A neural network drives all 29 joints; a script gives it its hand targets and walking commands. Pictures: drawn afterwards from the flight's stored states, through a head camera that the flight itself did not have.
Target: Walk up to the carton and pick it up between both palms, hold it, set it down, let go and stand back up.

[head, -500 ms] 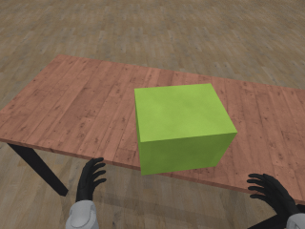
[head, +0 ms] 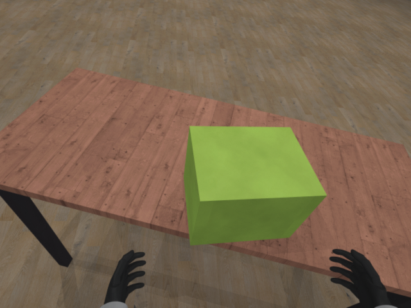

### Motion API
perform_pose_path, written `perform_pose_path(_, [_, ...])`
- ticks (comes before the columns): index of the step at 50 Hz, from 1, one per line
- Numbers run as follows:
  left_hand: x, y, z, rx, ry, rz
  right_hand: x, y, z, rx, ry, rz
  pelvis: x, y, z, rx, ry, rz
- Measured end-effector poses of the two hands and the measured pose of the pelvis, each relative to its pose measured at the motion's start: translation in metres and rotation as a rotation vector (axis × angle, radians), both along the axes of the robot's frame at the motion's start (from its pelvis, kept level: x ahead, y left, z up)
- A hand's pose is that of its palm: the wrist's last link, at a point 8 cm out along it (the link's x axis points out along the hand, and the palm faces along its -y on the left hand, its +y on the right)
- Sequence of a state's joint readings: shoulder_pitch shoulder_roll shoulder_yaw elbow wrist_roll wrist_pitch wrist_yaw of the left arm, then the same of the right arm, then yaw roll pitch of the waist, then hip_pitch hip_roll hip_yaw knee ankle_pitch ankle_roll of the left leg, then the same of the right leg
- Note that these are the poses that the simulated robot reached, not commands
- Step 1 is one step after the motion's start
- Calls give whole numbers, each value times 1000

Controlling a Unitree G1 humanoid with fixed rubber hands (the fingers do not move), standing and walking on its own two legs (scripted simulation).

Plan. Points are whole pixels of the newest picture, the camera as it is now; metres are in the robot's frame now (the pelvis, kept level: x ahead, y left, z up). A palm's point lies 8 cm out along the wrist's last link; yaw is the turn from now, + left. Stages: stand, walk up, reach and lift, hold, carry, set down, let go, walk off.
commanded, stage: set down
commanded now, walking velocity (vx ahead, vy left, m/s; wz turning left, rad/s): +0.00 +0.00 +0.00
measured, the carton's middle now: (241, 184) +0.41 -0.02 +0.02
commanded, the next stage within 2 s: let go in 0.78 s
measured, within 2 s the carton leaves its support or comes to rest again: neither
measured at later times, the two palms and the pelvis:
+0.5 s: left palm out of the picture +0.13 +0.20 -0.10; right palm (365, 299) +0.21 -0.26 +0.00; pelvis +0.00 +0.00 +0.00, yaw +0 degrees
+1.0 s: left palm out of the picture +0.13 +0.21 -0.11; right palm (364, 298) +0.21 -0.25 +0.00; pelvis +0.00 +0.00 +0.00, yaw +0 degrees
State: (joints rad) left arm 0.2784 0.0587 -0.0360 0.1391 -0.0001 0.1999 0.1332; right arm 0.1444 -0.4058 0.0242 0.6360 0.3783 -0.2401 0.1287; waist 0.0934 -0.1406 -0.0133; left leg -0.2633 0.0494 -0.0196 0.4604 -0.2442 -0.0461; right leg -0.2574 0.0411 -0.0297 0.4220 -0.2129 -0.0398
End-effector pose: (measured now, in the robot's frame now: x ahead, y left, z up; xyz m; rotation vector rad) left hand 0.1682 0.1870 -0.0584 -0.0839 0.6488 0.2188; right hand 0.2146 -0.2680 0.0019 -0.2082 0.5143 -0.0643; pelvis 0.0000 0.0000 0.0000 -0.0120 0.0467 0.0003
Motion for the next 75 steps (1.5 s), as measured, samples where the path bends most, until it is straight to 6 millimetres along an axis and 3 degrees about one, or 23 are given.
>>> perform_pose_path(6, [-8,4,-13,-2,56,-6,-2,3,-1,6,-22,-55,3,0,0,0,-29,1])
perform_pose_path(15, [-16,13,-15,23,73,-31,-5,6,-4,15,-52,-101,2,1,0,-1,-67,2])
perform_pose_path(24, [-38,12,-39,-11,184,-73,-4,10,-3,-38,-51,-112,-1,1,0,-1,-97,2])
perform_pose_path(37, [-40,17,-53,-17,221,-92,-2,14,-1,-89,-21,-119,1,1,0,-1,-97,2])
perform_pose_path(67, [-40,24,-51,23,232,-105,-3,14,-2,-89,-43,-116,2,5,1,-5,-105,3])
perform_pose_path(70, [-51,31,-58,11,232,-110,0,15,0,-184,-13,-28,2,6,0,-8,-107,3])
perform_pose_path(75, [-80,55,-68,30,322,-70,-2,16,0,-201,-25,-23,1,11,-2,-15,-113,3])
